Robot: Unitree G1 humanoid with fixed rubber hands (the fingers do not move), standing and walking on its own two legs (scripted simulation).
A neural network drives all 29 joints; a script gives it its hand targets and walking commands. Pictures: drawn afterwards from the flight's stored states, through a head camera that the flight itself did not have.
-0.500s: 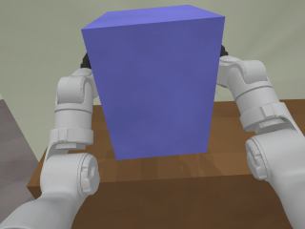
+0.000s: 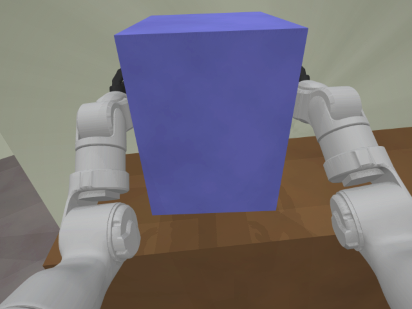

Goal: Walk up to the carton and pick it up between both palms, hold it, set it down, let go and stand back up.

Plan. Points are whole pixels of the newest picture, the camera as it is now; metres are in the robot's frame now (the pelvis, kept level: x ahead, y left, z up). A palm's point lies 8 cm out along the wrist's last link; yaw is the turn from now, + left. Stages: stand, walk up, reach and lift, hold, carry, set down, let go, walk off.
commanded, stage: hold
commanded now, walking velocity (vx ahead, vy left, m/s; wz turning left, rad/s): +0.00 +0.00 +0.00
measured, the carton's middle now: (209, 107) +0.40 -0.01 +0.27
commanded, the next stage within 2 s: none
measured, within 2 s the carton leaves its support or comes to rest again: neither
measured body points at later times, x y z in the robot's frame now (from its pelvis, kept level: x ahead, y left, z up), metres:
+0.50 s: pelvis +0.00 +0.00 +0.00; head -0.09 +0.01 +0.44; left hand +0.38 +0.17 +0.29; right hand +0.38 -0.15 +0.31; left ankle +0.01 +0.14 -0.74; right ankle +0.03 -0.13 -0.74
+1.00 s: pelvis +0.00 +0.00 +0.00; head -0.08 +0.00 +0.44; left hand +0.39 +0.16 +0.28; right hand +0.39 -0.16 +0.29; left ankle +0.01 +0.14 -0.74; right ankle +0.03 -0.13 -0.74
